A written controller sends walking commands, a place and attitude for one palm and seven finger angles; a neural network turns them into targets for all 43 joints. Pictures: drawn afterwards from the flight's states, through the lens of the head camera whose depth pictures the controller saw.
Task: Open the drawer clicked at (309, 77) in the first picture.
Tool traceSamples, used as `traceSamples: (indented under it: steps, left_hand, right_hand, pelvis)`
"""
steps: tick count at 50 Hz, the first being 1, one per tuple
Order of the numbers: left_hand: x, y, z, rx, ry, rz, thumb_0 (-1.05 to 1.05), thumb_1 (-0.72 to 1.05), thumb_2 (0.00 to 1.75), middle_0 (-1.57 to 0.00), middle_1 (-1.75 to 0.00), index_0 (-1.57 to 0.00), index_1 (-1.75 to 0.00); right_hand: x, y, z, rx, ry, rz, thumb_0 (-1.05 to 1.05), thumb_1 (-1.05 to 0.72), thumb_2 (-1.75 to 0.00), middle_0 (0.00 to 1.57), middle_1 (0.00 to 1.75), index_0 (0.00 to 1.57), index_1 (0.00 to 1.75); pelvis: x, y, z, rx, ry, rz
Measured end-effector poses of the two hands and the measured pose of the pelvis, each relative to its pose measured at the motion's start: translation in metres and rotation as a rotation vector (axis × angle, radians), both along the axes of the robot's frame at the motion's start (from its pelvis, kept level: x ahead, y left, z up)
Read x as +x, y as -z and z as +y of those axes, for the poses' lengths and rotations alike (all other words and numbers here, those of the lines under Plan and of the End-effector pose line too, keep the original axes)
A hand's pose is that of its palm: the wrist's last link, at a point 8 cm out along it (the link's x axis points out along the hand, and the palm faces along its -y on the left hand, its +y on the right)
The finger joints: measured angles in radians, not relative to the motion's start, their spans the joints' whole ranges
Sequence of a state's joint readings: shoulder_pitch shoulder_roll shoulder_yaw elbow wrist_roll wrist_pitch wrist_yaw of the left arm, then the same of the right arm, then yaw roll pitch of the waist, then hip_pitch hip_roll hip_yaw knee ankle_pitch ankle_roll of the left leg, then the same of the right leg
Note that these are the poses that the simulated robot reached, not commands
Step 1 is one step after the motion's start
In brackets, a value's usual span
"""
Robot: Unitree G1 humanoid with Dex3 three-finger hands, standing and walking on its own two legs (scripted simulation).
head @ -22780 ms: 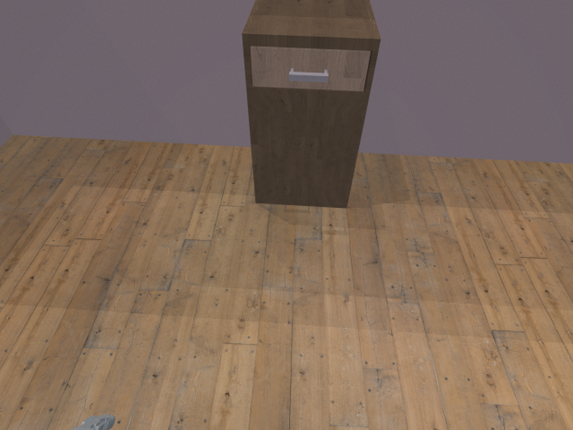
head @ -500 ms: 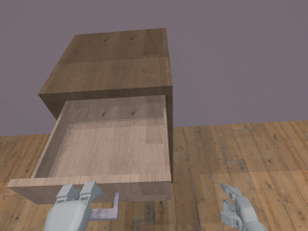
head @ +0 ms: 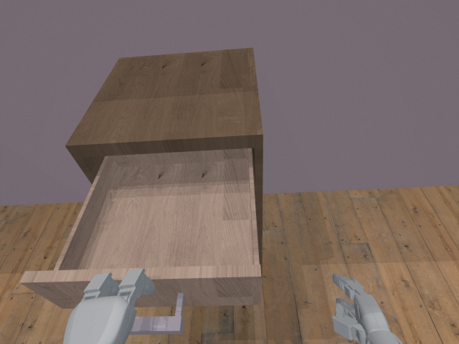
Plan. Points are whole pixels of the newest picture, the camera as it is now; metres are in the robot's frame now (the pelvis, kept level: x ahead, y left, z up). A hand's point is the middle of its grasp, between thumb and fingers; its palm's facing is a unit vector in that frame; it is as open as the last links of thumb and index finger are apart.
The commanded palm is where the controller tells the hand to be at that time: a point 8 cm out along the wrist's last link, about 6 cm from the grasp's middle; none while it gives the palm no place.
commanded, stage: lift the hand off the handle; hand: left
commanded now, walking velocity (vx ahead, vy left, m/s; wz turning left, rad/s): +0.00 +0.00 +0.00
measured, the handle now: (145, 312) +0.18 +0.18 -0.04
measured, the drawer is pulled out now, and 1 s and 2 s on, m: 0.30 0.30 0.30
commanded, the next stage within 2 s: draw the hand back to the body in 1.00 s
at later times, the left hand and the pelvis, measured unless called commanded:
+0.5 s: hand (119, 303) +0.16 +0.18 +0.08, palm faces +0.11 -0.20 -0.97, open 13.8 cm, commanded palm +0.12 +0.18 +0.14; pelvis +0.00 +0.00 +0.01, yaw -1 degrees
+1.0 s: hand (100, 298) +0.16 +0.19 +0.11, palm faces +0.10 -0.22 -0.97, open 13.8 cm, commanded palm +0.12 +0.19 +0.17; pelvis +0.01 +0.01 +0.02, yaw -1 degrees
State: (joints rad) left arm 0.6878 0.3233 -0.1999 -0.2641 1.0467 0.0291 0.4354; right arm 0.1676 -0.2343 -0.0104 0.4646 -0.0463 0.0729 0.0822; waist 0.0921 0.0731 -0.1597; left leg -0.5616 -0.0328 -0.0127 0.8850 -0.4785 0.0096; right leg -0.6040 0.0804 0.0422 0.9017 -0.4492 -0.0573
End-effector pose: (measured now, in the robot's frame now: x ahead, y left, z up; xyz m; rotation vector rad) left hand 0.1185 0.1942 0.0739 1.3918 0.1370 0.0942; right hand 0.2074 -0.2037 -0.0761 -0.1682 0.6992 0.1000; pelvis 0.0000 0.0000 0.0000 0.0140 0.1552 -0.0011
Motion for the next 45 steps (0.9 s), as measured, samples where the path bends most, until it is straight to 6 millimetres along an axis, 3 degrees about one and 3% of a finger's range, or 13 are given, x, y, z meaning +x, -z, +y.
traceSamples:
  steps: [16, 22, 36, 45]
  left_hand:
    - [0.006, -0.026, -0.002, -0.019, -0.002, -0.044, 0.00, -0.49, 0.30, -0.45, -1.25, -0.38, -1.22]
    - [0.015, -0.051, -0.005, -0.018, 0.013, -0.139, 0.00, -0.49, 0.30, -0.39, -1.23, -0.34, -1.21]
    - [0.006, -0.068, 0.001, -0.017, 0.007, -0.102, 0.00, -0.49, 0.30, -0.33, -1.20, -0.32, -1.20]
    - [0.011, -0.081, 0.009, -0.028, -0.004, -0.118, 0.00, -0.50, 0.30, -0.32, -1.20, -0.32, -1.20]
  right_hand:
    - [0.005, -0.007, 0.011, 0.027, -0.022, -0.014, 0.01, -0.90, -0.90, 0.20, 0.30, 0.20, 0.30]
    - [0.007, -0.013, 0.014, 0.056, -0.019, -0.022, 0.01, -0.90, -0.90, 0.20, 0.30, 0.20, 0.30]
    - [0.012, -0.027, 0.016, 0.056, -0.030, -0.045, 0.01, -0.90, -0.90, 0.20, 0.30, 0.20, 0.30]
    - [0.013, -0.032, 0.018, 0.046, -0.025, -0.039, 0.01, -0.90, -0.90, 0.20, 0.30, 0.20, 0.30]
  pelvis:
    - [0.002, -0.007, 0.003, -0.004, 0.004, -0.029]
    - [0.004, -0.010, 0.004, -0.004, 0.010, -0.040]
    - [0.005, -0.019, 0.004, -0.010, 0.014, -0.071]
    - [0.004, -0.023, 0.007, -0.016, 0.008, -0.089]
